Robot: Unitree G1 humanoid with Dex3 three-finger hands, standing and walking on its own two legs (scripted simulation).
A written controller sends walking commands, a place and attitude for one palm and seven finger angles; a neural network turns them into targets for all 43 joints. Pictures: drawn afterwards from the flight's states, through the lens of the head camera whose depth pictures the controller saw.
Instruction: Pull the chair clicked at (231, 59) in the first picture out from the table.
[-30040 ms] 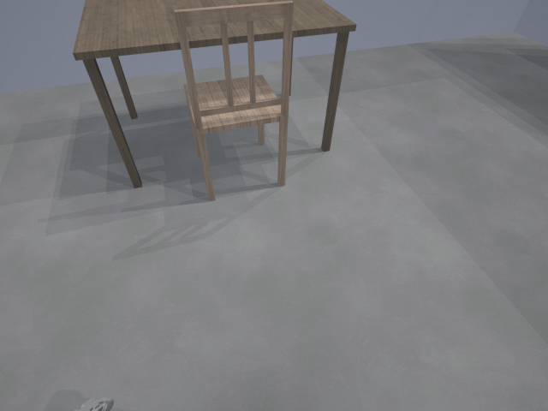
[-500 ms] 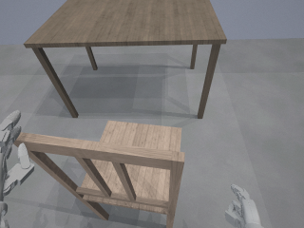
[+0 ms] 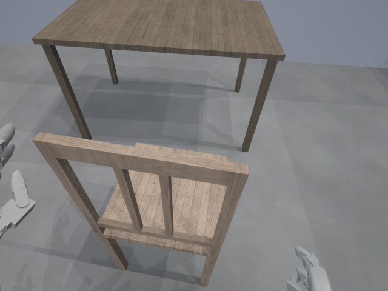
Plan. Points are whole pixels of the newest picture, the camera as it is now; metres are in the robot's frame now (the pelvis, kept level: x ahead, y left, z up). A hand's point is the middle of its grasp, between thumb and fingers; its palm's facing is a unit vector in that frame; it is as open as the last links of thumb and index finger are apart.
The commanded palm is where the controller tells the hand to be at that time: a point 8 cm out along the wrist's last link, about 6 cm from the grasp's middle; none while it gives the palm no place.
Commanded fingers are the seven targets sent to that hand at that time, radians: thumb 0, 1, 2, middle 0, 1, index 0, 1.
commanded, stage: step back with the hand held close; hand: left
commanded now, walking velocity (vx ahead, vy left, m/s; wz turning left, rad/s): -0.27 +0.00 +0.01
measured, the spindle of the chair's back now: (130, 201) +0.34 +0.19 -0.08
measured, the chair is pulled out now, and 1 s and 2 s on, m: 0.61 0.61 0.61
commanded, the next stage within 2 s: stop stepping back and stand still in 0.64 s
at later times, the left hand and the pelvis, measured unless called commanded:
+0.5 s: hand (6, 229) +0.15 +0.25 +0.18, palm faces +0.40 -0.79 -0.47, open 7.4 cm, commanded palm +0.09 +0.29 +0.19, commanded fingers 0.00 0.90 0.90 -0.20 -0.30 -0.20 -0.30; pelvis -0.05 -0.01 +0.00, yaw -1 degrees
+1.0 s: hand out of the picture +0.02 +0.23 +0.16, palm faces +0.45 -0.78 -0.44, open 7.4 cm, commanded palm -0.04 +0.27 +0.19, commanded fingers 0.00 0.90 0.90 -0.20 -0.30 -0.20 -0.30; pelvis -0.17 -0.04 +0.01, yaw +2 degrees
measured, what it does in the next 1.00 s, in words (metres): walks backwards: right foot, then left foot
